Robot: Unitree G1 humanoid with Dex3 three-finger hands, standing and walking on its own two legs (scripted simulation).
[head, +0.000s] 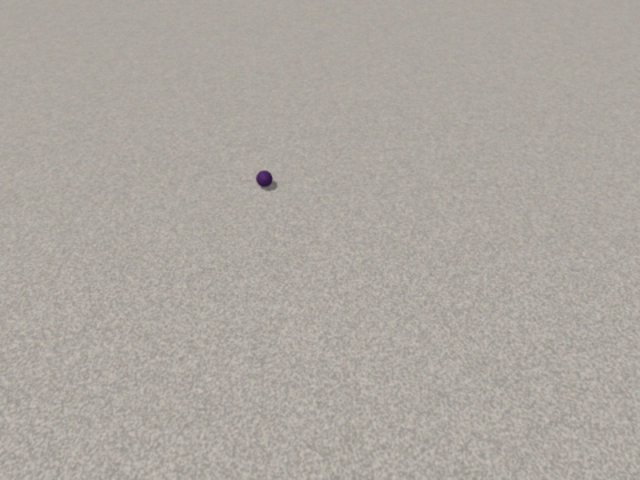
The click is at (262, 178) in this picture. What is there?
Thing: free ball
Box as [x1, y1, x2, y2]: [256, 171, 271, 186]
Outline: 261,171 257,174 256,179 260,185 266,186 271,182 271,175 267,171
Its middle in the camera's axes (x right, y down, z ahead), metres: -0.28 -0.32 +1.92
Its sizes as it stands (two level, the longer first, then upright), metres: 0.080 0.080 0.080
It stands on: the floor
